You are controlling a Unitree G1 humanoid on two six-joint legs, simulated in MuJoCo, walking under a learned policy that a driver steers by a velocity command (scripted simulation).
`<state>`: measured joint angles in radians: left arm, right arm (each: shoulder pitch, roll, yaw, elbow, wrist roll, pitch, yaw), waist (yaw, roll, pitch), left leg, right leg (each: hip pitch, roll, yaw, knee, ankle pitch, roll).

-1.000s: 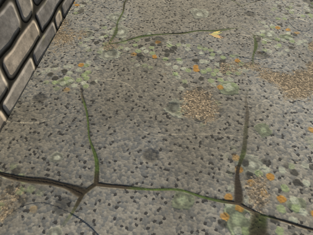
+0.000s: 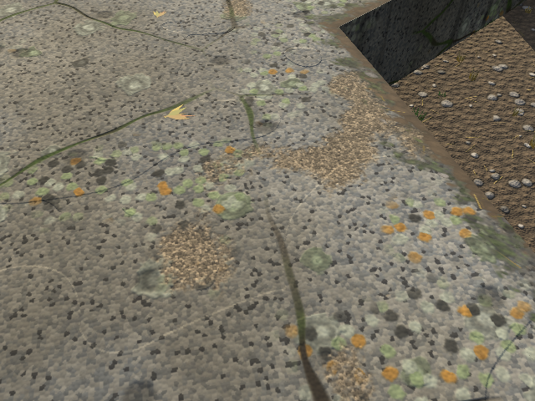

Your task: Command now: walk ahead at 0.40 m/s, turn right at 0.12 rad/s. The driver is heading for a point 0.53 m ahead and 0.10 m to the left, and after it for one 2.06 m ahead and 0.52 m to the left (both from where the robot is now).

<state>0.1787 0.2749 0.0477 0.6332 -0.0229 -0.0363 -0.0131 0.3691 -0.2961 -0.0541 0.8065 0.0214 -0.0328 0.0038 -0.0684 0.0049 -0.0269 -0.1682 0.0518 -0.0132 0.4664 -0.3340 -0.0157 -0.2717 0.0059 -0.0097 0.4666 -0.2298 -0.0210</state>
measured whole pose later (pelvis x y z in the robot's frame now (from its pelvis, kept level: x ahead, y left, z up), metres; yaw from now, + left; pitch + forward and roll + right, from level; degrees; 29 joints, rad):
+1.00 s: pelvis +0.52 -0.01 -0.01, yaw +5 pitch +2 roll +1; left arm 0.04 0.26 0.03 0.67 0.00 -0.11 -0.03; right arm 0.41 -0.31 -0.06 0.87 0.01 -0.04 0.00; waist -0.08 0.00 0.03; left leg -0.08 -0.02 -0.07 0.60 -0.48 0.02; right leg -0.47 -0.02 0.00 0.53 -0.09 -0.02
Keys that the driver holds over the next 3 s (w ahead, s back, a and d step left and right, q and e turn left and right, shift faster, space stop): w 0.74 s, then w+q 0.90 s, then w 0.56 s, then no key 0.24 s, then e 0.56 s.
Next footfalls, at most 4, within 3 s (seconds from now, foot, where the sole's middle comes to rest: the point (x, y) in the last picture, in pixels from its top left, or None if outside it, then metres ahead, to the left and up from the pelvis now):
0.44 left None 0.39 0.13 -0.77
0.98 right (308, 340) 0.67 -0.12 -0.77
1.50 left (191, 279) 0.89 0.20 -0.77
2.02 right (203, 187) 1.26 0.17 -0.77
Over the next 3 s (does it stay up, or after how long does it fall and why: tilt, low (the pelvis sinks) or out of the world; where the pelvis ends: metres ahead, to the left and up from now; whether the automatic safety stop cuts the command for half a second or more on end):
stays up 1.32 0.30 0.00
